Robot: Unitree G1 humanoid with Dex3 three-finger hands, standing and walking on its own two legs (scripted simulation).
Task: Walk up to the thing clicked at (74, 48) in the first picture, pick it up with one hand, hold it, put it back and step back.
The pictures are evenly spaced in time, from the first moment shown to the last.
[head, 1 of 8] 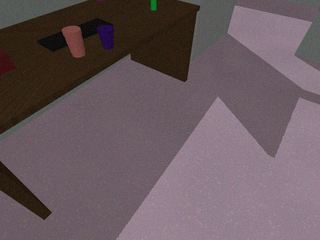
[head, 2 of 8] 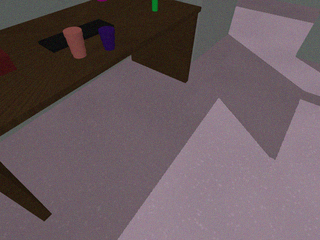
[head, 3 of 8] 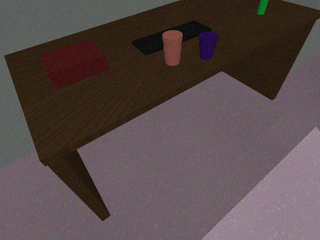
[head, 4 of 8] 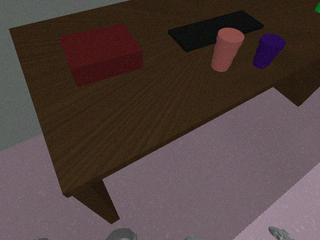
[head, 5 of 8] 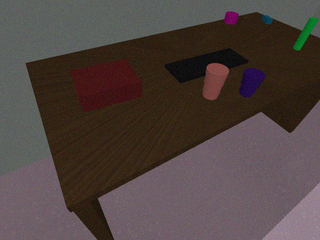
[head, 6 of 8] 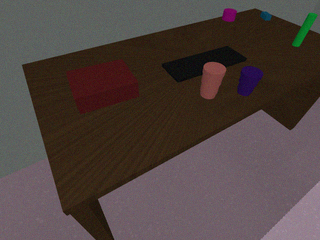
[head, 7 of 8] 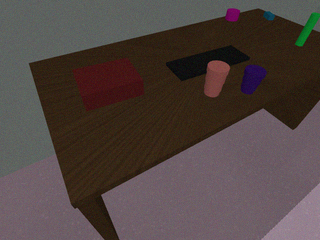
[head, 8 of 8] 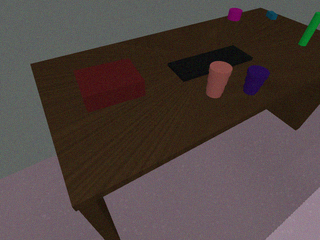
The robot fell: no
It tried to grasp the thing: no
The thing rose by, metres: 0.00
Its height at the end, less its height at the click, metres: +0.00
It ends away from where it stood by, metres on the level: 0.00
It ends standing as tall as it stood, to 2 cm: yes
